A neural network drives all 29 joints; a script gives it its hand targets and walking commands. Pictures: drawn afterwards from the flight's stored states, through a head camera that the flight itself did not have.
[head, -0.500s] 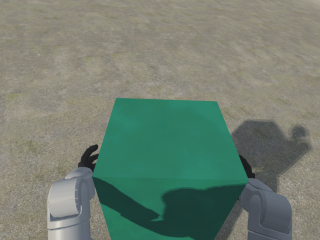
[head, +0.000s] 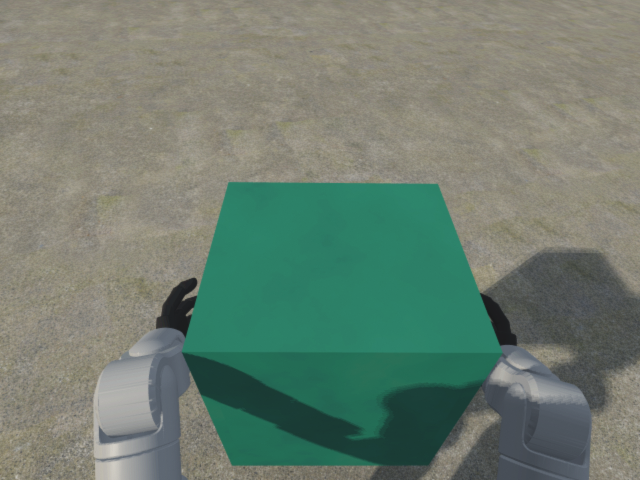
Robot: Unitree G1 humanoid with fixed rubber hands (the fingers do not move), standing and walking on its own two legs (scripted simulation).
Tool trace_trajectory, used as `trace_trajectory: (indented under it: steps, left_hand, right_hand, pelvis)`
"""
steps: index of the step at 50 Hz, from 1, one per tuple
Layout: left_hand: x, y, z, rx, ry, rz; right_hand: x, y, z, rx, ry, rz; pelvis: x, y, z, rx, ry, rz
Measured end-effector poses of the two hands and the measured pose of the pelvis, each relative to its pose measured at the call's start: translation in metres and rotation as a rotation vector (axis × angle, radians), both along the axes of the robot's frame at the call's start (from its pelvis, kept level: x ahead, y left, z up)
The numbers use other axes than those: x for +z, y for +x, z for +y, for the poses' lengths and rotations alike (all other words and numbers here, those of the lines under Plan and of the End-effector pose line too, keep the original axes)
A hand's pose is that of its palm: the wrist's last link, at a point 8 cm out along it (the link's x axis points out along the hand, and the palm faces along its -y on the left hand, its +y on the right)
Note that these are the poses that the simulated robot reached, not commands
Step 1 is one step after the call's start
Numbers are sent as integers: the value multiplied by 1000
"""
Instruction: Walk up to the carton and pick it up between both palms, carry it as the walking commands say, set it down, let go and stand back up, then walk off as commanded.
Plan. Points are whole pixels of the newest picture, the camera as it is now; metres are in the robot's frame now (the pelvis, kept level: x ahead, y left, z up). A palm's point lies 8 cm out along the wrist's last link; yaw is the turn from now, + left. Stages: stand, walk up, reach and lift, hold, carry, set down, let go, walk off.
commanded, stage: carry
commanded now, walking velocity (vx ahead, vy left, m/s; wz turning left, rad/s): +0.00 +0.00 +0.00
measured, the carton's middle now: (331, 328) +0.31 +0.00 +0.03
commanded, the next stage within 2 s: none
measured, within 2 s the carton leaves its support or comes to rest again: neither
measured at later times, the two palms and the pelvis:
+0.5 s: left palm (77, 402) +0.18 +0.26 +0.07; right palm (427, 402) +0.20 -0.10 +0.07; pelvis -0.07 +0.07 +0.00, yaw +3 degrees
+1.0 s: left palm out of the picture +0.14 +0.32 +0.06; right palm (366, 431) +0.17 -0.04 +0.06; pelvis -0.11 +0.12 +0.00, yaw +6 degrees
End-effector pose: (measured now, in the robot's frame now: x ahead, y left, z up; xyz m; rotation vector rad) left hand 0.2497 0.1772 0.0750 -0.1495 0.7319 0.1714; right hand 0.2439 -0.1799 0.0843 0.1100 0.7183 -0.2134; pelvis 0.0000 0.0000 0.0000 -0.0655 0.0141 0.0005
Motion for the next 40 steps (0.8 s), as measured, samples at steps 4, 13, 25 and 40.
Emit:
trace_trajectory:
  steps: [4,13,25,40]
  left_hand:
    - [-7,-12,14,10,-12,-34]
    - [-6,-39,43,25,-2,-17]
    - [-9,-65,81,43,16,-3]
    - [-23,-86,123,66,24,-31]
  right_hand:
    - [-2,-8,14,13,-18,-34]
    - [-2,-29,43,28,-9,-15]
    - [-11,-47,81,50,3,-1]
    - [-24,-57,123,91,-10,-30]
  pelvis:
    - [-11,-12,10,14,-13,-14]
    - [-6,-38,36,32,-1,-8]
    - [-2,-66,70,59,5,14]
    - [-3,-89,105,99,8,28]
